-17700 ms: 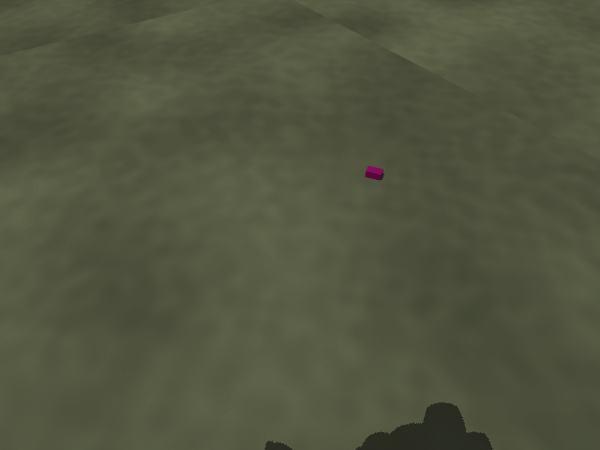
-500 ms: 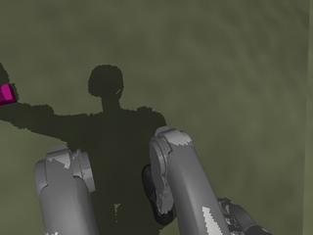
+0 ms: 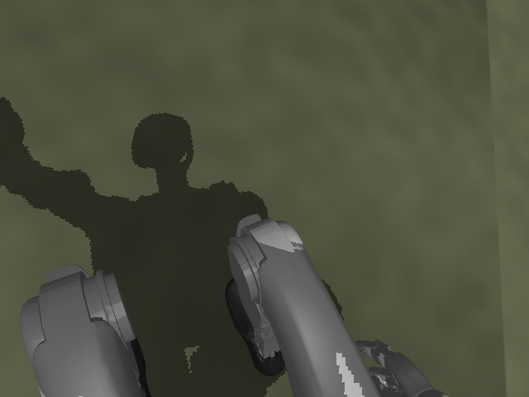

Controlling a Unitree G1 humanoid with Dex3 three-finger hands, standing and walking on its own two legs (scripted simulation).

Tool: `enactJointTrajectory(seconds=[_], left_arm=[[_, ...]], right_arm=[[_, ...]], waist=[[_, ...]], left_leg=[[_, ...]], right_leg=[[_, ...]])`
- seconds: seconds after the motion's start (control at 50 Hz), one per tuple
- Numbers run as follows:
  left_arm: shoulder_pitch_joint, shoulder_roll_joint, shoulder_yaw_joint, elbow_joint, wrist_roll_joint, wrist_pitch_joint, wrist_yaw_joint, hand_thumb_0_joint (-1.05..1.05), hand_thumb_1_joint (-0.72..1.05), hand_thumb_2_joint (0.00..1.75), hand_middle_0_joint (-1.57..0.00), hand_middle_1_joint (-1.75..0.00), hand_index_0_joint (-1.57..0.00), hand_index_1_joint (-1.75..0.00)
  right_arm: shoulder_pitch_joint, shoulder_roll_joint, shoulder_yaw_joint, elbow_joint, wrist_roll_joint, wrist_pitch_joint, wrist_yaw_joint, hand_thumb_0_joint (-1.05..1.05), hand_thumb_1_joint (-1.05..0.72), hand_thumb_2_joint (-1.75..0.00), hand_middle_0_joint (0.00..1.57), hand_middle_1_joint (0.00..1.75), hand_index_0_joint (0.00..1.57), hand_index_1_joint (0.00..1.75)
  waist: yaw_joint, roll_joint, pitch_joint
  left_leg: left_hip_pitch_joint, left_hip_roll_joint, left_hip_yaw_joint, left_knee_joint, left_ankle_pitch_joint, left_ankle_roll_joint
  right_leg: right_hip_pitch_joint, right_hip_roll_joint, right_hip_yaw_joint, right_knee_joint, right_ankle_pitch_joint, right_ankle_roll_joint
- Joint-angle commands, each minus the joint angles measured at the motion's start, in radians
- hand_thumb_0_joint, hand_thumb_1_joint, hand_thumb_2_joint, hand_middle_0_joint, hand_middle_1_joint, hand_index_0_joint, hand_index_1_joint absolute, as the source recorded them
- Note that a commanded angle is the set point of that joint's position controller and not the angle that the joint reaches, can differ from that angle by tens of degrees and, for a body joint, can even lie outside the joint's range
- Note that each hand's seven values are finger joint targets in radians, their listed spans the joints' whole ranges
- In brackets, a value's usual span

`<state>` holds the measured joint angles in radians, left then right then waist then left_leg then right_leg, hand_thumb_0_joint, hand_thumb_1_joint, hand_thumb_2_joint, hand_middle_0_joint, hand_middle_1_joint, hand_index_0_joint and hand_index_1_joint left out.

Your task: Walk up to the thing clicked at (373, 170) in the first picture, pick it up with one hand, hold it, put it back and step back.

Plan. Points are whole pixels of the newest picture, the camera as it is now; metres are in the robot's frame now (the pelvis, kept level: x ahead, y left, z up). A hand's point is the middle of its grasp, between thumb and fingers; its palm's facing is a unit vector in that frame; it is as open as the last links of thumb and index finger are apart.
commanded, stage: approach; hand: left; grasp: from above
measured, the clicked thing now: out of the picture +0.47 +0.36 -0.30
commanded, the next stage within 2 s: close in in 0.18 s
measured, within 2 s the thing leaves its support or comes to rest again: neither
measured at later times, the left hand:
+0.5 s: hand out of the picture +0.45 +0.36 -0.19, palm faces -0.45 -0.12 -0.89, open 12.6 cm
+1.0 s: hand out of the picture +0.46 +0.34 -0.24, palm faces -0.44 -0.13 -0.89, open 12.9 cm
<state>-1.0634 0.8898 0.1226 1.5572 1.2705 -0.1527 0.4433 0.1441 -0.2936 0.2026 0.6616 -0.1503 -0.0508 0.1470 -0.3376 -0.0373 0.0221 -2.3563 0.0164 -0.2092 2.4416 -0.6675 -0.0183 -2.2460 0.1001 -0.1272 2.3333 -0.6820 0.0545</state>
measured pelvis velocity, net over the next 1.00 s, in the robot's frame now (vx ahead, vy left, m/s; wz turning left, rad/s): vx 0.00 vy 0.00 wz -0.03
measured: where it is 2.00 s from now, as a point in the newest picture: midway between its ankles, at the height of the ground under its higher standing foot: (201, 368)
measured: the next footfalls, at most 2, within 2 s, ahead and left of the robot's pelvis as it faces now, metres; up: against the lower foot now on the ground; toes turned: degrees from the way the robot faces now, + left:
none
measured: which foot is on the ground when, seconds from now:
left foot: down 0.00-1.00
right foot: down 0.00-1.00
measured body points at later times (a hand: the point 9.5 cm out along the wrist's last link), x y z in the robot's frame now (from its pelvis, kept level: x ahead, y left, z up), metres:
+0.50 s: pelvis +0.00 +0.00 +0.00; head +0.26 +0.12 +0.35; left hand +0.47 +0.36 -0.14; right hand +0.09 -0.26 -0.08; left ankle +0.07 +0.13 -0.29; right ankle +0.10 -0.12 -0.29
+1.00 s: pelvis +0.00 +0.00 -0.01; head +0.28 +0.12 +0.32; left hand +0.48 +0.35 -0.19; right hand +0.04 -0.25 -0.08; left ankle +0.07 +0.13 -0.29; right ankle +0.10 -0.12 -0.29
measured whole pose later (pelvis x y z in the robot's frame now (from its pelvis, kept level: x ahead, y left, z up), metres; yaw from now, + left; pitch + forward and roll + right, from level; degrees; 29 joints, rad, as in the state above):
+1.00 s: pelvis +0.00 +0.00 -0.01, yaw -2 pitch +29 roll -13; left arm -1.06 1.04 0.12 1.65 1.28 -0.24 0.51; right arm 0.12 -0.31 0.29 0.66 -0.21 -0.13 0.16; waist -0.36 -0.13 0.14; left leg -2.36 0.01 -0.26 2.51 -0.68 -0.02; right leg -2.23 0.11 -0.16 2.37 -0.68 0.06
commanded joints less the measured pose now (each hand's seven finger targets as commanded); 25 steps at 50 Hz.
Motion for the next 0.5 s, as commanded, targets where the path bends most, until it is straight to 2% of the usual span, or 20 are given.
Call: enactJointTrajectory(seconds=[0.0, 0.06, 0.08, 0.1, 0.16, 0.2, 0.22, 0.24, 0.26, 0.28, 0.32, 0.38, 0.44, 0.48], left_arm=[[-0.185, 0.342, 0.022, -0.103, -0.057, 0.042, -0.006, 0.0, -0.29, 0.77, -0.33, -0.78, -0.32, -0.78], [-0.181, 0.334, 0.008, -0.137, -0.086, 0.019, -0.05, 0.0, -0.29, 0.77, -0.32, -0.79, -0.32, -0.79], [-0.196, 0.331, 0.006, -0.17, -0.088, 0.006, -0.065, 0.0, -0.3, 0.78, -0.32, -0.79, -0.32, -0.79], [-0.202, 0.327, 0.003, -0.18, -0.094, -0.008, -0.075, 0.0, -0.29, 0.77, -0.32, -0.79, -0.32, -0.78], [-0.247, 0.339, 0.011, -0.252, -0.086, -0.06, -0.089, 0.0, -0.28, 0.76, -0.34, -0.77, -0.34, -0.77], [-0.248, 0.332, 0.011, -0.271, -0.075, -0.088, -0.09, 0.0, -0.27, 0.76, -0.35, -0.76, -0.34, -0.76], [-0.257, 0.316, -0.001, -0.265, -0.065, -0.097, -0.092, 0.0, -0.26, 0.78, -0.36, -0.76, -0.35, -0.77], [-0.283, 0.311, -0.001, -0.308, -0.066, -0.112, -0.09, 0.0, -0.24, 0.78, -0.37, -0.77, -0.37, -0.77], [-0.248, 0.275, -0.019, -0.27, -0.061, -0.113, -0.089, 0.0, -0.24, 0.8, -0.37, -0.77, -0.37, -0.78], [-0.276, 0.295, -0.014, -0.307, -0.054, -0.122, -0.082, 0.0, -0.28, 0.76, -0.33, -0.77, -0.33, -0.77], [-0.254, 0.296, -0.011, -0.277, -0.044, -0.121, -0.069, 0.0, -0.29, 0.77, -0.31, -0.78, -0.31, -0.77], [-0.232, 0.256, -0.034, -0.193, -0.037, -0.115, -0.052, 0.0, -0.29, 0.78, -0.31, -0.77, -0.32, -0.77], [-0.255, 0.309, -0.016, -0.177, -0.022, -0.114, -0.025, 0.0, -0.28, 0.77, -0.32, -0.78, -0.32, -0.78], [-0.246, 0.314, -0.007, -0.149, -0.008, -0.11, -0.006, 0.0, -0.26, 0.75, -0.32, -0.77, -0.33, -0.76]], right_arm=[[0.15, -0.261, -0.079, -0.025, 0.014, -0.002, -0.016, 0.0, -0.9, -0.9, 0.2, 0.3, 0.2, 0.3], [0.153, -0.259, -0.083, -0.018, 0.018, -0.003, -0.023, 0.0, -0.9, -0.89, 0.2, 0.3, 0.2, 0.3], [0.166, -0.267, -0.082, -0.014, 0.013, -0.002, -0.025, 0.0, -0.9, -0.89, 0.2, 0.3, 0.2, 0.3], [0.174, -0.269, -0.083, -0.01, 0.014, -0.003, -0.027, 0.0, -0.9, -0.89, 0.2, 0.3, 0.2, 0.3], [0.191, -0.286, -0.09, -0.004, 0.005, 0.001, -0.034, 0.0, -0.9, -0.9, 0.2, 0.3, 0.2, 0.3], [0.201, -0.288, -0.093, 0.007, 0.001, 0.004, -0.034, 0.0, -0.9, -0.9, 0.2, 0.3, 0.2, 0.3], [0.211, -0.284, -0.096, 0.009, -0.002, 0.003, -0.031, 0.0, -0.9, -0.9, 0.2, 0.3, 0.2, 0.3], [0.21, -0.285, -0.1, 0.012, -0.004, 0.005, -0.03, 0.0, -0.9, -0.9, 0.2, 0.3, 0.2, 0.3], [0.215, -0.286, -0.104, 0.014, -0.007, 0.004, -0.029, 0.0, -0.9, -0.9, 0.2, 0.3, 0.2, 0.3], [0.212, -0.283, -0.101, 0.014, -0.007, 0.005, -0.026, 0.0, -0.9, -0.9, 0.2, 0.3, 0.2, 0.3], [0.215, -0.282, -0.101, 0.021, -0.012, 0.01, -0.022, 0.0, -0.9, -0.9, 0.2, 0.3, 0.2, 0.3], [0.21, -0.28, -0.096, 0.024, -0.016, 0.013, -0.014, 0.0, -0.9, -0.89, 0.2, 0.3, 0.2, 0.3], [0.187, -0.282, -0.08, 0.014, -0.019, 0.013, -0.012, 0.0, -0.9, -0.9, 0.2, 0.3, 0.2, 0.3], [0.189, -0.284, -0.073, 0.004, -0.025, 0.008, -0.006, 0.0, -0.9, -0.9, 0.2, 0.3, 0.2, 0.3]], waist=[[0.062, 0.322, -0.662], [0.056, 0.302, -0.632], [0.039, 0.299, -0.643], [0.037, 0.301, -0.63], [0.027, 0.357, -0.653], [0.032, 0.39, -0.659], [0.019, 0.401, -0.654], [0.022, 0.429, -0.68], [0.018, 0.425, -0.656], [0.026, 0.449, -0.68], [0.032, 0.454, -0.692], [0.015, 0.41, -0.633], [0.027, 0.415, -0.621], [0.019, 0.412, -0.62]], left_leg=[[0.427, 0.004, 0.126, -0.228, 0.133, 0.062], [0.407, 0.006, 0.118, -0.223, 0.099, 0.061], [0.425, 0.005, 0.117, -0.219, 0.112, 0.061], [0.426, 0.003, 0.113, -0.22, 0.109, 0.057], [0.491, 0.004, 0.099, -0.223, 0.131, 0.04], [0.551, 0.005, 0.094, -0.222, 0.167, 0.031], [0.568, 0.007, 0.086, -0.22, 0.173, 0.03], [0.596, 0.008, 0.083, -0.224, 0.182, 0.027], [0.607, 0.008, 0.083, -0.222, 0.19, 0.027], [0.61, 0.009, 0.087, -0.227, 0.198, 0.027], [0.621, 0.009, 0.09, -0.222, 0.228, 0.029], [0.601, 0.011, 0.082, -0.225, 0.235, 0.033], [0.571, 0.01, 0.087, -0.219, 0.222, 0.038], [0.582, 0.01, 0.084, -0.224, 0.228, 0.036]], right_leg=[[0.399, 0.015, -0.045, -0.237, 0.215, -0.075], [0.394, 0.016, -0.039, -0.245, 0.17, -0.078], [0.413, 0.013, -0.047, -0.25, 0.19, -0.074], [0.398, 0.011, -0.05, -0.246, 0.18, -0.079], [0.369, 0.004, -0.078, -0.238, 0.19, -0.088], [0.351, -0.001, -0.086, -0.23, 0.216, -0.09], [0.33, 0.0, -0.091, -0.223, 0.219, -0.091], [0.321, -0.001, -0.095, -0.219, 0.224, -0.091], [0.307, -0.002, -0.098, -0.222, 0.228, -0.089], [0.321, -0.002, -0.096, -0.221, 0.238, -0.087], [0.325, -0.002, -0.098, -0.214, 0.264, -0.083], [0.301, 0.001, -0.106, -0.213, 0.271, -0.08], [0.318, 0.003, -0.101, -0.216, 0.273, -0.08], [0.328, 0.003, -0.106, -0.205, 0.276, -0.081]])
